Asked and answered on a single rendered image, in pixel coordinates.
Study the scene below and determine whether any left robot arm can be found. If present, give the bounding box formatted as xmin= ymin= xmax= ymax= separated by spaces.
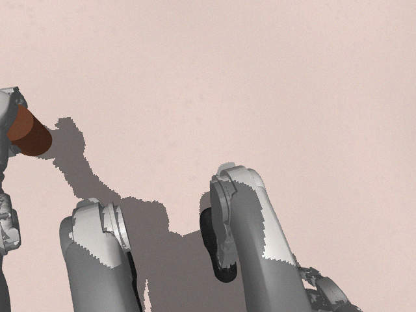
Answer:
xmin=0 ymin=130 xmax=21 ymax=312

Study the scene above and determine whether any left robot foot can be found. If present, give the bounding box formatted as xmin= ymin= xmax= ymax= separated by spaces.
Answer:
xmin=127 ymin=252 xmax=142 ymax=312

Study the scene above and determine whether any right robot hand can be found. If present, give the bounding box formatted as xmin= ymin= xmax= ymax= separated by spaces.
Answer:
xmin=298 ymin=267 xmax=351 ymax=312

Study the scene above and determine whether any left robot hand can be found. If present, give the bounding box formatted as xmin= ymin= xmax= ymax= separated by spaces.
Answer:
xmin=0 ymin=86 xmax=28 ymax=157

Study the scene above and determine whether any right robot foot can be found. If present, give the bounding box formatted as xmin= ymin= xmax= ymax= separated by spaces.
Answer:
xmin=200 ymin=207 xmax=237 ymax=283

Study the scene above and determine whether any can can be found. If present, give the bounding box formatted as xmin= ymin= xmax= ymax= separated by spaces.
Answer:
xmin=6 ymin=104 xmax=52 ymax=156

